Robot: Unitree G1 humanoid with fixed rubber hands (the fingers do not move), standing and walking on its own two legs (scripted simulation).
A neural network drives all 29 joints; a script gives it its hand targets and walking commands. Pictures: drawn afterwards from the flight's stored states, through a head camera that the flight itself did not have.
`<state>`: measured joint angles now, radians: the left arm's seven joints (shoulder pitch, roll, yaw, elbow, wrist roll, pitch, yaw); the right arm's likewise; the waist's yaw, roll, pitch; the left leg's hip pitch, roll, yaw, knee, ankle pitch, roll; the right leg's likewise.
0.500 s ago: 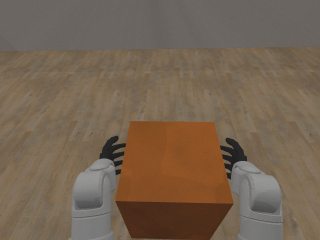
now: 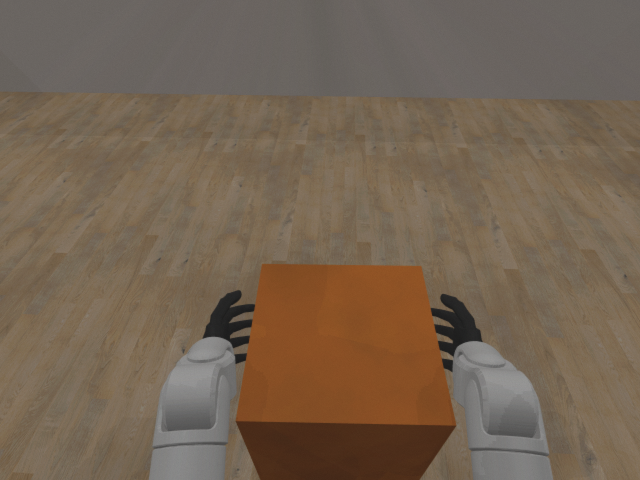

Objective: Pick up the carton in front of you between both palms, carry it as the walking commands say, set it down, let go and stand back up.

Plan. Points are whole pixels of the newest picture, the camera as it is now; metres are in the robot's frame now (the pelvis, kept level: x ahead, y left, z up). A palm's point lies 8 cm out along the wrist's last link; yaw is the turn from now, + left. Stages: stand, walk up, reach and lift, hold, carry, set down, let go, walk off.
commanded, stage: carry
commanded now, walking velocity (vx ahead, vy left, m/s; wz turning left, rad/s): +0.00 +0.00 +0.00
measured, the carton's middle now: (339, 380) +0.27 +0.00 -0.03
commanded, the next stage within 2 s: hold in 1.28 s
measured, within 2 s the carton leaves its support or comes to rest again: neither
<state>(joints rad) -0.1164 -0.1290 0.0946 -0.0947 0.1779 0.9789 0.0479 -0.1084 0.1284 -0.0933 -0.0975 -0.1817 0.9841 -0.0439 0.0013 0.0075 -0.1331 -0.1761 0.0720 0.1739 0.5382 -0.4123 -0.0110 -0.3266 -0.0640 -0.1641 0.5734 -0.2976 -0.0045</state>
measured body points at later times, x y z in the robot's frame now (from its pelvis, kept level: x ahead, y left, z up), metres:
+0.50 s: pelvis -0.05 +0.01 +0.00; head -0.07 +0.01 +0.45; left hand +0.26 +0.16 +0.04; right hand +0.26 -0.14 +0.04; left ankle -0.08 +0.10 -0.73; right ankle +0.00 -0.11 -0.73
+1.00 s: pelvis -0.06 +0.02 +0.00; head -0.08 +0.02 +0.45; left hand +0.24 +0.17 +0.04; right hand +0.24 -0.13 +0.04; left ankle -0.08 +0.10 -0.73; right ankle +0.00 -0.11 -0.73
